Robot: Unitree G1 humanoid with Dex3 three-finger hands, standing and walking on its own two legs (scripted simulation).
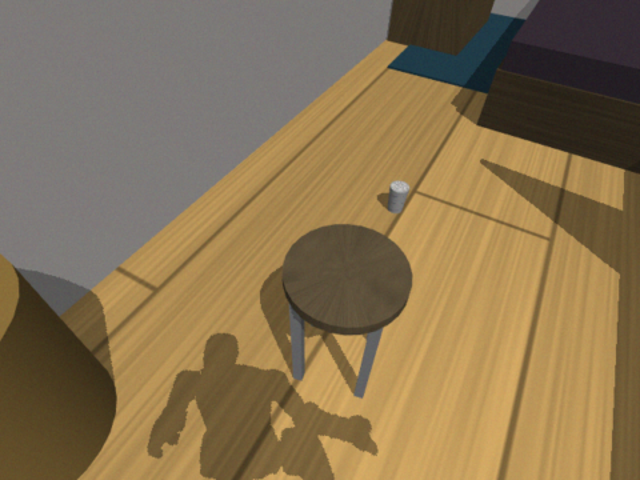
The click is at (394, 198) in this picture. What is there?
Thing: tapered cup
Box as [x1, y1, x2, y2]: [388, 181, 409, 213]
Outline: 403,181 394,181 390,184 388,209 391,212 399,212 403,206 409,188 408,185
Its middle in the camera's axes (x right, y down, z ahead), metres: +0.36 -0.21 +1.80
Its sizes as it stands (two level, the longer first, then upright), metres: 0.087 0.087 0.134
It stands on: the floor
